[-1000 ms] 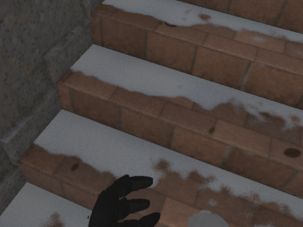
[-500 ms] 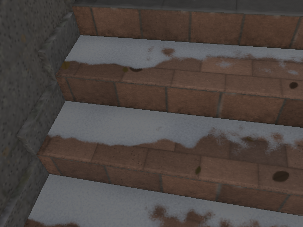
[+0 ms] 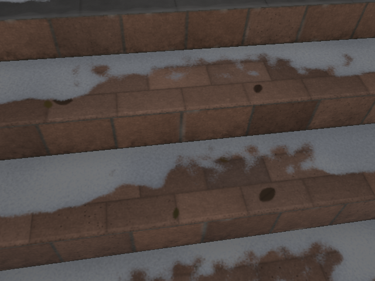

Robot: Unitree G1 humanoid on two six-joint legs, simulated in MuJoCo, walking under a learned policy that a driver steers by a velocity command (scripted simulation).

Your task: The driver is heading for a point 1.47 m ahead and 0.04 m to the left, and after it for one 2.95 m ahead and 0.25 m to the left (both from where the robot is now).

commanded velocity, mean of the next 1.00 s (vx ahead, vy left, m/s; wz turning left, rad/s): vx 0.00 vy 0.00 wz -0.29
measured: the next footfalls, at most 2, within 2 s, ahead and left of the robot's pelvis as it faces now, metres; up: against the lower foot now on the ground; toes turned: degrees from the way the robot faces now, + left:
right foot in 0.16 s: +0.06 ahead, -0.14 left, +0.00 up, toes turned -10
left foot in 0.62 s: +0.10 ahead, +0.11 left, +0.00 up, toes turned -14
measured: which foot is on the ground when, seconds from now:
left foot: down 0.00-0.16, up 0.18-0.60, down 0.62-1.00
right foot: up 0.00-0.14, down 0.16-1.00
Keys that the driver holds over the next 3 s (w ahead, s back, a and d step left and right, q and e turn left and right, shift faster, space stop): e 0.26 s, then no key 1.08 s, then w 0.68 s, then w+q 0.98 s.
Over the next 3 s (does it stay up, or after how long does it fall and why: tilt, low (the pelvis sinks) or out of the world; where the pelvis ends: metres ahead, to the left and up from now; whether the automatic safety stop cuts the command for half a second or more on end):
stays up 0.69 -0.25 0.30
